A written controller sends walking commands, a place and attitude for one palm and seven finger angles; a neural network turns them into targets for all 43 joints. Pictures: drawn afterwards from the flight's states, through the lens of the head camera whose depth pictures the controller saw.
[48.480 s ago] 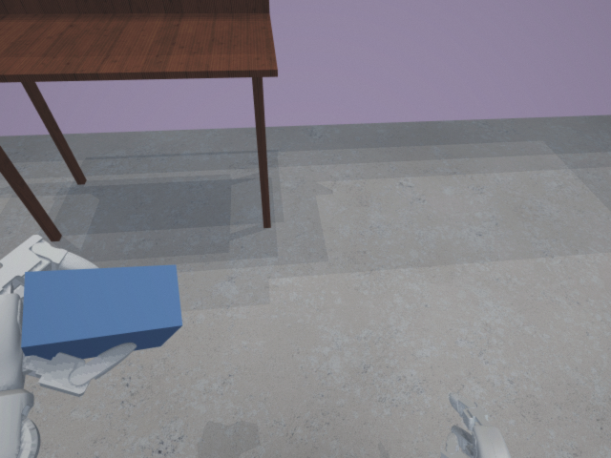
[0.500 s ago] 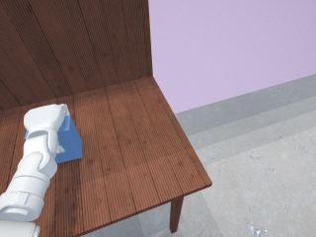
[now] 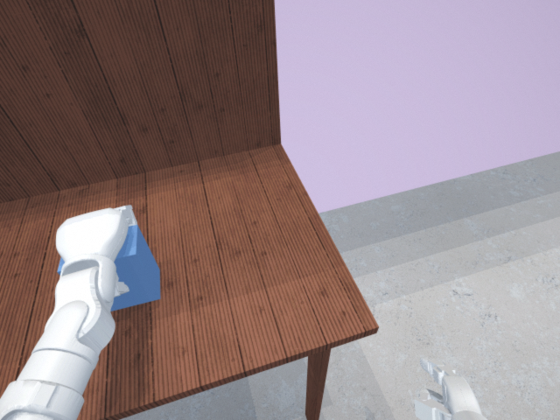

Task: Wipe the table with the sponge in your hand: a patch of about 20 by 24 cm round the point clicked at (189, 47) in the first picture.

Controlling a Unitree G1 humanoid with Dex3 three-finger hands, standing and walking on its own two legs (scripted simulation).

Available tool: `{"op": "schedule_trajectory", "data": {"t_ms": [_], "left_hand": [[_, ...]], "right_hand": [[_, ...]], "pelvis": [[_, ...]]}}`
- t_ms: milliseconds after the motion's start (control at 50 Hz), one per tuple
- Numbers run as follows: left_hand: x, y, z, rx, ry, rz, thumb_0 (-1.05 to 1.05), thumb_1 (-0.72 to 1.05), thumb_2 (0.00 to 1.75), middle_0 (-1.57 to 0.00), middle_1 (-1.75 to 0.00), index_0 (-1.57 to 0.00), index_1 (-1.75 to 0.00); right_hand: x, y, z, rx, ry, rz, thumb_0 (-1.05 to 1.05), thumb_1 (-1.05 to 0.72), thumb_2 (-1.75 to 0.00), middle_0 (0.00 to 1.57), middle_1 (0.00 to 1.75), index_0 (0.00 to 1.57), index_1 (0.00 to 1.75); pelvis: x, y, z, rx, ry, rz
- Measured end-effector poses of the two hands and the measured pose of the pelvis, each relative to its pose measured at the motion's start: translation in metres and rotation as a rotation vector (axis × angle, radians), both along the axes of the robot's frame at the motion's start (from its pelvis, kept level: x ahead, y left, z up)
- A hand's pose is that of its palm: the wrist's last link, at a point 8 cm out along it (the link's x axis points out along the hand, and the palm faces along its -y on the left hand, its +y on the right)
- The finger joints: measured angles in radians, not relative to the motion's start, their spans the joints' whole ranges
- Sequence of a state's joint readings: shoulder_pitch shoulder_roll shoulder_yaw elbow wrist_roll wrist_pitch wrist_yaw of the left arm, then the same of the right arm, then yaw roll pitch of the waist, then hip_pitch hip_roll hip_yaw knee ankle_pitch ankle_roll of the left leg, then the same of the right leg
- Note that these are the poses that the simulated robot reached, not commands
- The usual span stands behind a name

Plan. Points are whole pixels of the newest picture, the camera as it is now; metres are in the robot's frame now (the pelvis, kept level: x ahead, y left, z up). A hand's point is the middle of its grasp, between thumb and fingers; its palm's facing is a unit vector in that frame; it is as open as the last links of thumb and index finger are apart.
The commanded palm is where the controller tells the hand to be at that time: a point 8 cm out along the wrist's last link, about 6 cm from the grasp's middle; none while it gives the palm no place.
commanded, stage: wipe back along the first lane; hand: left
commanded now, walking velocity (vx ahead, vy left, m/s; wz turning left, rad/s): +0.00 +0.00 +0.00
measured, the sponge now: (120, 278) +0.31 +0.30 +0.02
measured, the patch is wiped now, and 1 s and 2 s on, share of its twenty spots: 1.00 1.00 1.00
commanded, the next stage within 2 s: lift the sponge slowly off the table in 0.82 s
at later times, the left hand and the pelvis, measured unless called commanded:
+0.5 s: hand (113, 281) +0.27 +0.28 +0.07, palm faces +0.03 -0.08 -1.00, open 10.1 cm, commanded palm +0.23 +0.26 +0.10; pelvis +0.01 +0.00 +0.00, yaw -1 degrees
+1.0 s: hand (117, 312) +0.23 +0.25 +0.07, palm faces +0.05 -0.09 -0.99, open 10.1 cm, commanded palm +0.19 +0.24 +0.11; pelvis +0.00 -0.01 +0.00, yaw -1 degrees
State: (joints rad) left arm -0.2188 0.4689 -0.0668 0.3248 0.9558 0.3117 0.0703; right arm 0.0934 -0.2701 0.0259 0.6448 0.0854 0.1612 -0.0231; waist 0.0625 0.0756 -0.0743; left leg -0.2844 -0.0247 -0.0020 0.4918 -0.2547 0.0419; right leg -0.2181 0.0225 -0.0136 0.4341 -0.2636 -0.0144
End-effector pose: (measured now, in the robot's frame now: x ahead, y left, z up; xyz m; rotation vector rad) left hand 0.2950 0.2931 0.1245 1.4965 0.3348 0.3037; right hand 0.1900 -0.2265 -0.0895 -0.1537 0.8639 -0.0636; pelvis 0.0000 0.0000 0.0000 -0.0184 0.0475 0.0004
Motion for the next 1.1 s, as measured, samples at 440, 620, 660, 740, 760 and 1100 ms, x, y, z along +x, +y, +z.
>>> {"op": "schedule_trajectory", "data": {"t_ms": [440, 620, 660, 740, 760, 1100], "left_hand": [[-0.037, -0.020, 0.000, -0.021, -0.035, 0.000, -0.01, -0.49, 1.06, -0.67, -1.41, -0.70, -1.40], [-0.060, -0.029, -0.001, -0.026, -0.048, -0.009, 0.00, -0.49, 1.06, -0.67, -1.41, -0.70, -1.40], [-0.065, -0.031, -0.001, -0.028, -0.051, -0.008, 0.00, -0.49, 1.06, -0.67, -1.41, -0.70, -1.40], [-0.073, -0.035, -0.001, -0.033, -0.058, 0.002, 0.00, -0.49, 1.06, -0.67, -1.41, -0.70, -1.40], [-0.074, -0.035, -0.001, -0.033, -0.058, 0.006, 0.00, -0.49, 1.06, -0.67, -1.41, -0.70, -1.40], [-0.095, -0.049, 0.001, -0.054, -0.059, -0.004, 0.00, -0.49, 1.06, -0.67, -1.40, -0.71, -1.39]], "right_hand": [[0.020, 0.007, 0.004, 0.027, -0.058, 0.031, 0.01, -0.90, -0.89, 0.20, 0.30, 0.20, 0.30], [0.030, 0.009, 0.011, 0.038, -0.107, 0.043, 0.01, -0.90, -0.89, 0.20, 0.30, 0.20, 0.30], [0.032, 0.010, 0.012, 0.040, -0.113, 0.048, 0.01, -0.90, -0.89, 0.20, 0.30, 0.20, 0.30], [0.034, 0.012, 0.013, 0.042, -0.120, 0.060, 0.01, -0.90, -0.89, 0.20, 0.30, 0.20, 0.30], [0.034, 0.013, 0.014, 0.043, -0.121, 0.063, 0.01, -0.90, -0.89, 0.20, 0.30, 0.20, 0.30], [0.030, 0.014, 0.016, 0.061, -0.142, 0.078, 0.01, -0.90, -0.89, 0.20, 0.30, 0.20, 0.30]], "pelvis": [[0.005, -0.002, 0.000, 0.007, -0.026, -0.011], [0.005, -0.002, 0.000, 0.007, -0.039, -0.017], [0.004, -0.002, 0.000, 0.008, -0.042, -0.017], [0.001, -0.003, 0.000, 0.009, -0.047, -0.015], [0.000, -0.003, 0.000, 0.009, -0.049, -0.015], [-0.007, -0.010, 0.000, 0.013, -0.077, -0.020]]}}
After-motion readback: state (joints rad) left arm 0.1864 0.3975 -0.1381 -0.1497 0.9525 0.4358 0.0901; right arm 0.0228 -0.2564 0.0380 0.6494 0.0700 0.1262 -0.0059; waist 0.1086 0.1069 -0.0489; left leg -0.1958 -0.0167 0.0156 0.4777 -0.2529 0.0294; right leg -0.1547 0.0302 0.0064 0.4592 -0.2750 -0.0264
